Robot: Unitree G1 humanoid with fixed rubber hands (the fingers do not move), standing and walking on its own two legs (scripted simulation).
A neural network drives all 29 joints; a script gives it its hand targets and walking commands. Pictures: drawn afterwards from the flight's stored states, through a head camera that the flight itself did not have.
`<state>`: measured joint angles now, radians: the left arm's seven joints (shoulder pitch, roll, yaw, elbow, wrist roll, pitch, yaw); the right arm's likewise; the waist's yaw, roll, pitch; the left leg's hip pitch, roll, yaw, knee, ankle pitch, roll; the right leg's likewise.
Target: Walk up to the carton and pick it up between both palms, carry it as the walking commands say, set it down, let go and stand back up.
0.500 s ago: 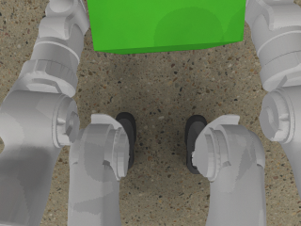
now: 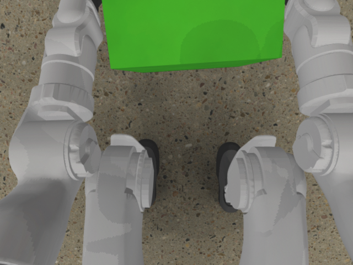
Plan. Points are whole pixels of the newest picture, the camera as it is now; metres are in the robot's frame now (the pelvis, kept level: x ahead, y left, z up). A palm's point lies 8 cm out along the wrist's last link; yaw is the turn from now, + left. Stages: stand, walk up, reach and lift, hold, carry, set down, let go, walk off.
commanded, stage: reach and lift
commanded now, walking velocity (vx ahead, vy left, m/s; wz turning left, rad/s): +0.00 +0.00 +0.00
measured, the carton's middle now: (189, 20) +0.53 +0.00 -0.23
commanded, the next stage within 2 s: none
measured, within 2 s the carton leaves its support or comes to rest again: leaves its support in 0.20 s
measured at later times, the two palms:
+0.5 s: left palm out of the picture +0.55 +0.17 -0.10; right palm out of the picture +0.56 -0.17 -0.09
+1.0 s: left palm out of the picture +0.54 +0.17 -0.04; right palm out of the picture +0.55 -0.17 -0.04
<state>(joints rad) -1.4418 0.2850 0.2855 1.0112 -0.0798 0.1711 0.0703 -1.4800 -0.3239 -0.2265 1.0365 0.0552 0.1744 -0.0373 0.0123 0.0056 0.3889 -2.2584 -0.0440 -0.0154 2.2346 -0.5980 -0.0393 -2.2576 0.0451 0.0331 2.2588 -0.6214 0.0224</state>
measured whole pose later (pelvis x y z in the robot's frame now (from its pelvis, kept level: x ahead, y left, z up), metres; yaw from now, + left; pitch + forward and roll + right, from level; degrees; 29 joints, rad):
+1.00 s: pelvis +0.00 +0.00 +0.07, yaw +0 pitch +47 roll +1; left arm -1.25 0.16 0.42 0.70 0.06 0.36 0.07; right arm -1.29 -0.20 -0.35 0.75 -0.08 0.35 -0.03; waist 0.02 0.00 0.04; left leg -2.25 -0.08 -0.04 1.96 -0.54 -0.05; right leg -2.25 0.09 0.06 1.98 -0.55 0.04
